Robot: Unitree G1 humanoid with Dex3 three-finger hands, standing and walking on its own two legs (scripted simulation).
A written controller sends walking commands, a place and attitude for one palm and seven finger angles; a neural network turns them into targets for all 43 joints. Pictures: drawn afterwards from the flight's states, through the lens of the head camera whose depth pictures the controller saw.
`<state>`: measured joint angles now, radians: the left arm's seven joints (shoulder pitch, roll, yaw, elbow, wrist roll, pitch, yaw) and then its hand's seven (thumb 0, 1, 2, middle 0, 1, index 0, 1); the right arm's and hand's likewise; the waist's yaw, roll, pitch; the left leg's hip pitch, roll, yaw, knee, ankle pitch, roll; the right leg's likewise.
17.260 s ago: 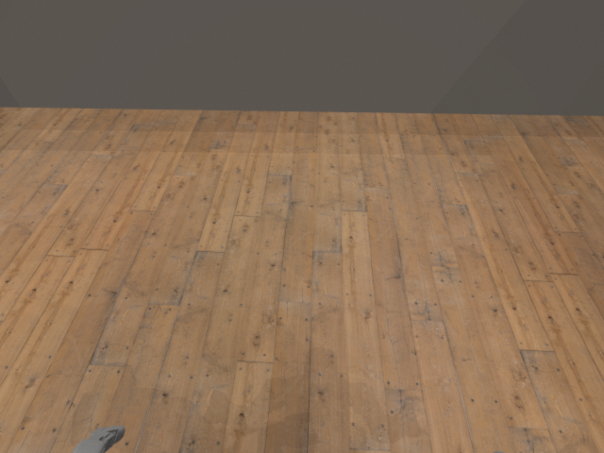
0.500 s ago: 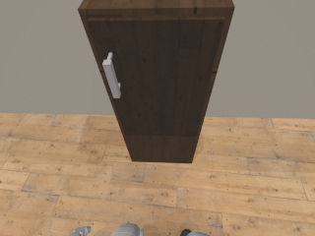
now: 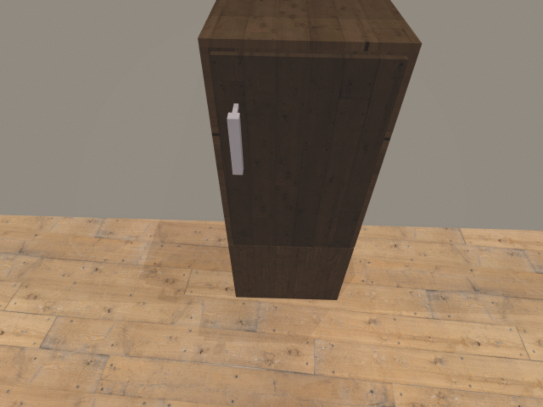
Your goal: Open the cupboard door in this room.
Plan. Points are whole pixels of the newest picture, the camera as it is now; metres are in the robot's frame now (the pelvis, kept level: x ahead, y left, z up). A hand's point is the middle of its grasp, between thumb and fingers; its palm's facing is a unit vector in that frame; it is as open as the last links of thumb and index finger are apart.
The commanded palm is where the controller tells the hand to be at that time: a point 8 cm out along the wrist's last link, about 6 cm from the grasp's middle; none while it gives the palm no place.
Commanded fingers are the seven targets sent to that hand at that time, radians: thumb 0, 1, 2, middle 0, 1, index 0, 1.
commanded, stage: come to a stop and stand still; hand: left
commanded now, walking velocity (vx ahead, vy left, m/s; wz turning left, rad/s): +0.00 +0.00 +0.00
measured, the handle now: (237, 139) +0.62 +0.11 +0.05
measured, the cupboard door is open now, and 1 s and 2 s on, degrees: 0 0 0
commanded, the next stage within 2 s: look again from close up in 1.14 s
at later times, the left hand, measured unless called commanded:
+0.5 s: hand out of the picture +0.01 +0.17 -0.16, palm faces +0.06 -0.98 -0.18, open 7.3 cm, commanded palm none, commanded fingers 0.00 0.90 0.90 -0.20 -0.30 -0.20 -0.30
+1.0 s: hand out of the picture +0.05 +0.15 -0.17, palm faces +0.05 -0.98 -0.18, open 7.3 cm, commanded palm none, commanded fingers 0.00 0.90 0.90 -0.20 -0.30 -0.20 -0.30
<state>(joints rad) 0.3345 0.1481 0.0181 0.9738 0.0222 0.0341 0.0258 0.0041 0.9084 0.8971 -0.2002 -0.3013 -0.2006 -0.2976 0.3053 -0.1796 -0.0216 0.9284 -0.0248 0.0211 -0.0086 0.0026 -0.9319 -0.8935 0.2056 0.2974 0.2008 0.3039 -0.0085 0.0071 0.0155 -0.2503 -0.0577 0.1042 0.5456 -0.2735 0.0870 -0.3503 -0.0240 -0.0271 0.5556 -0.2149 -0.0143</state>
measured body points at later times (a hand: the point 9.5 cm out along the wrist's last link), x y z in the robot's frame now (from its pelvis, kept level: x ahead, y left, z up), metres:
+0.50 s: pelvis +0.02 +0.01 +0.01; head +0.01 +0.00 +0.46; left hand +0.01 +0.22 -0.15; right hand +0.03 -0.21 -0.15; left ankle +0.02 +0.06 -0.73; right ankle +0.08 -0.12 -0.73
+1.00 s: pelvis +0.05 -0.02 +0.01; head +0.05 -0.01 +0.46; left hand +0.05 +0.20 -0.15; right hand +0.06 -0.23 -0.15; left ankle +0.02 +0.06 -0.73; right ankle +0.08 -0.12 -0.73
